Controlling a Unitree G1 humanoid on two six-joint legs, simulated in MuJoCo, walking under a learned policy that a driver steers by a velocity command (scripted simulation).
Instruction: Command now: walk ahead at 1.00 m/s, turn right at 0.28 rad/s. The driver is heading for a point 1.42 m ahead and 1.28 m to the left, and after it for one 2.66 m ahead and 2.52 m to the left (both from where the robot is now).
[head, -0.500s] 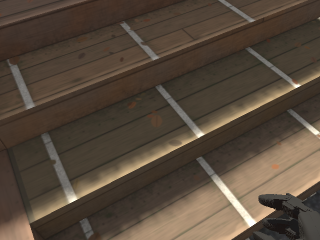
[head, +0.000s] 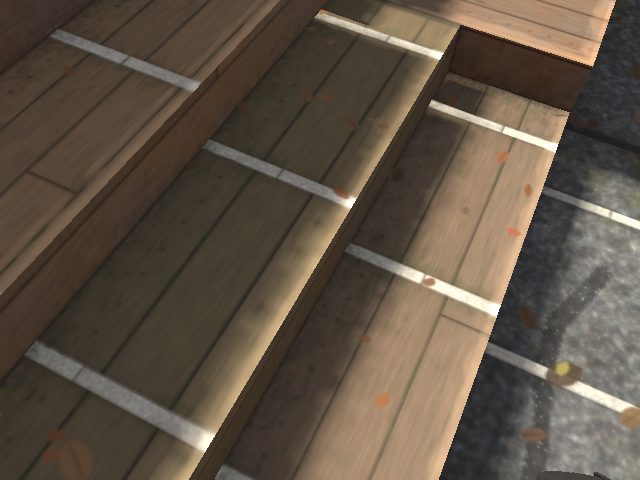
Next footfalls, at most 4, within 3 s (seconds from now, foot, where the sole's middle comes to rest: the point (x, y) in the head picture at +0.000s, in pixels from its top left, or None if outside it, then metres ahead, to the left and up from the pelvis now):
0.16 left None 0.28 0.12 -0.62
0.50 right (280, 322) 0.60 0.06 -0.47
0.86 left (119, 334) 0.58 0.33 -0.47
1.14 right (38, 123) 0.92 0.49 -0.32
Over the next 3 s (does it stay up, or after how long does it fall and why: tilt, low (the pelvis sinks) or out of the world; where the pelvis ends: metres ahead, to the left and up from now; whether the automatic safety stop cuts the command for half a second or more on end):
stays up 1.58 1.54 0.93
